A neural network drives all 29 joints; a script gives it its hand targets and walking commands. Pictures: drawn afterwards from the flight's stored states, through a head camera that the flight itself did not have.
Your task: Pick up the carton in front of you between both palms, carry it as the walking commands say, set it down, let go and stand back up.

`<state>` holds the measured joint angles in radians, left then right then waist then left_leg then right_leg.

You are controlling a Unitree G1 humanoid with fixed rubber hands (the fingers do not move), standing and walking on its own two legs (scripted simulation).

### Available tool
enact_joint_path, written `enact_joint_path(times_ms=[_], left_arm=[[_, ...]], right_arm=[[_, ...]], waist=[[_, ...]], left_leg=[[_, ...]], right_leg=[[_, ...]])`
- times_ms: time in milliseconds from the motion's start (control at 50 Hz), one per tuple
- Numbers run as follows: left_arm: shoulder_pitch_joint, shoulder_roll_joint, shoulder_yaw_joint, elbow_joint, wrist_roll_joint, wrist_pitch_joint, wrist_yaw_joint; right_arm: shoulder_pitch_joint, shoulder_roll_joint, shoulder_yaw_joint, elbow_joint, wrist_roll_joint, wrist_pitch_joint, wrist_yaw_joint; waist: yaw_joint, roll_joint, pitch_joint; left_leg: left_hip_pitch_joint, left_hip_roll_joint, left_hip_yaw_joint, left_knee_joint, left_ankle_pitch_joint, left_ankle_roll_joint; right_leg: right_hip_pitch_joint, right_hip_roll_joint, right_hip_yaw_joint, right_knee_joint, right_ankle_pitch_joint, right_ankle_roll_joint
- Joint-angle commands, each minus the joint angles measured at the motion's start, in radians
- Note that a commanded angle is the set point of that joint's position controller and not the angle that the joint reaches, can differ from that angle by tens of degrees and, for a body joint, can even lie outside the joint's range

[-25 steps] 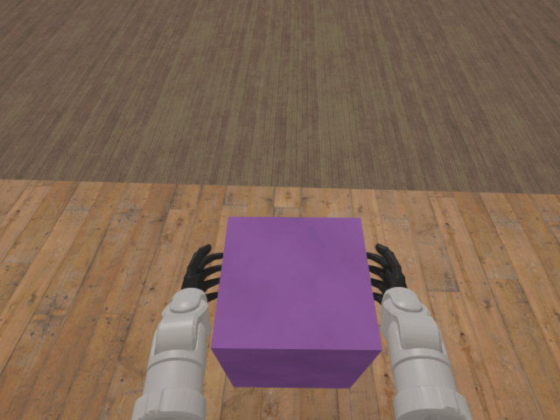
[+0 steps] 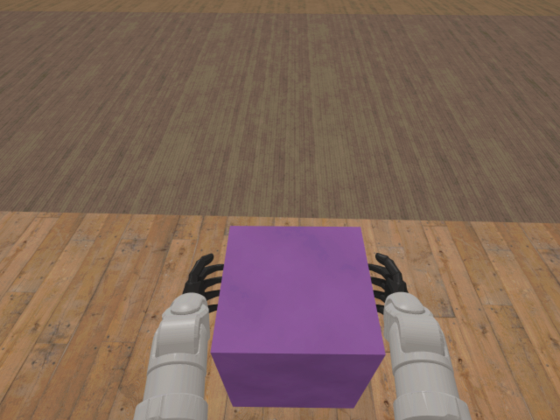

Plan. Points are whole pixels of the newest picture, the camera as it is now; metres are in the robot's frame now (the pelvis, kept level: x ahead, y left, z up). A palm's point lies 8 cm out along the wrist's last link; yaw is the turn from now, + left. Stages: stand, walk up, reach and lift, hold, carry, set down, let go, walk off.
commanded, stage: reach and lift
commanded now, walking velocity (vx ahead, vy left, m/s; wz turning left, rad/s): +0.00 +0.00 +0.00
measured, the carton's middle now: (294, 320) +0.31 +0.00 -0.05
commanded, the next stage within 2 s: hold in 0.70 s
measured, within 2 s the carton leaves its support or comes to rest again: neither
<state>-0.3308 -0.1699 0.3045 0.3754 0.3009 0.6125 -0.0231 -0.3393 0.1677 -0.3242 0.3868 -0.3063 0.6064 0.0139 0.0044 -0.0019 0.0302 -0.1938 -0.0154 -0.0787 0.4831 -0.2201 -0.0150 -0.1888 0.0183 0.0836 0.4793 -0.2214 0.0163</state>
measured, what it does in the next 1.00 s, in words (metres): stands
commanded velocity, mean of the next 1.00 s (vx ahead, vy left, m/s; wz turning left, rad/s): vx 0.00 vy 0.00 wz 0.00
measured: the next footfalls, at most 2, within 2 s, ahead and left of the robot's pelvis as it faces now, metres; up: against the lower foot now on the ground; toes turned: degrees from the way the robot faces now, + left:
none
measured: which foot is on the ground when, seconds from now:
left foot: down 0.00-1.00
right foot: down 0.00-1.00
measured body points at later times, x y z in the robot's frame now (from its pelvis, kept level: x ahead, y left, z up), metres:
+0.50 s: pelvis +0.02 +0.00 +0.01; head +0.00 +0.00 +0.46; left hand +0.32 +0.15 +0.03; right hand +0.32 -0.15 +0.03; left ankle +0.03 +0.13 -0.74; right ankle +0.03 -0.13 -0.74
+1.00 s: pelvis +0.01 +0.00 +0.01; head -0.03 +0.00 +0.46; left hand +0.30 +0.15 +0.05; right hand +0.31 -0.15 +0.05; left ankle +0.03 +0.13 -0.74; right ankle +0.03 -0.13 -0.74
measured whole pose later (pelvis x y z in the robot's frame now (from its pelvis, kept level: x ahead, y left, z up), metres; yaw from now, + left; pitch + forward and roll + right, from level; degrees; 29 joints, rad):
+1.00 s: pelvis +0.01 +0.00 +0.01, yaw +0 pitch -8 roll +0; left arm -0.24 -0.15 0.20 0.20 0.26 0.77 -0.01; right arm -0.25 0.15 -0.22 0.21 -0.27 0.77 0.00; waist 0.00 0.00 0.04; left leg -0.04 -0.01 -0.08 0.36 -0.18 -0.02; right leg -0.04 0.01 0.08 0.36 -0.19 0.01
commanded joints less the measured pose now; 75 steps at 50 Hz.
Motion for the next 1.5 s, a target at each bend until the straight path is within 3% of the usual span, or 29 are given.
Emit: enact_joint_path(times_ms=[0, 360, 680, 780, 920, 1140, 1480], left_arm=[[-0.561, -0.959, -0.570, -0.003, -0.227, -0.029, -0.232], [-0.404, -0.916, -0.610, -0.122, -0.252, 0.013, -0.218], [-0.396, -0.899, -0.636, -0.184, -0.271, 0.050, -0.214], [-0.362, -0.899, -0.702, -0.283, -0.313, 0.088, -0.203], [-0.370, -0.853, -0.632, -0.231, -0.271, 0.127, -0.202], [-0.477, -0.896, -0.643, -0.198, -0.281, 0.112, -0.213], [-0.407, -0.886, -0.647, -0.231, -0.285, 0.118, -0.206]], right_arm=[[-0.555, 0.961, 0.573, 0.006, 0.228, -0.026, 0.252], [-0.399, 0.931, 0.622, -0.122, 0.261, 0.017, 0.230], [-0.389, 0.916, 0.645, -0.182, 0.280, 0.055, 0.223], [-0.357, 0.908, 0.707, -0.279, 0.316, 0.093, 0.216], [-0.372, 0.858, 0.643, -0.230, 0.283, 0.131, 0.220], [-0.476, 0.896, 0.650, -0.195, 0.289, 0.116, 0.232], [-0.409, 0.886, 0.654, -0.230, 0.291, 0.122, 0.225]], waist=[[-0.002, 0.004, -0.297], [0.000, -0.001, -0.297], [-0.001, 0.000, -0.268], [-0.007, 0.002, -0.314], [-0.001, 0.001, -0.161], [-0.002, 0.001, -0.214], [-0.001, 0.001, -0.235]], left_leg=[[0.099, -0.077, 0.022, -0.090, 0.053, 0.013], [0.174, -0.088, 0.015, -0.128, 0.247, 0.006], [0.187, -0.089, 0.015, -0.145, 0.233, 0.006], [0.234, -0.088, 0.005, -0.156, 0.313, 0.000], [0.173, -0.082, 0.020, -0.182, 0.111, 0.009], [0.171, -0.078, 0.022, -0.163, 0.053, 0.011], [0.204, -0.082, 0.019, -0.167, 0.177, 0.005]], right_leg=[[0.062, 0.083, -0.030, -0.093, 0.044, -0.017], [0.159, 0.087, -0.020, -0.130, 0.248, -0.002], [0.170, 0.086, -0.021, -0.144, 0.233, -0.001], [0.211, 0.088, -0.016, -0.156, 0.311, 0.001], [0.151, 0.081, -0.024, -0.183, 0.105, -0.008], [0.139, 0.076, -0.029, -0.163, 0.051, -0.011], [0.179, 0.081, -0.023, -0.167, 0.176, -0.003]])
